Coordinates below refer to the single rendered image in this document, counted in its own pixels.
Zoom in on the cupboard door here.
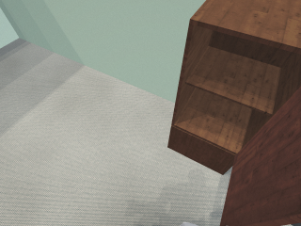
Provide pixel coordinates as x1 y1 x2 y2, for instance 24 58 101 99
219 87 301 226

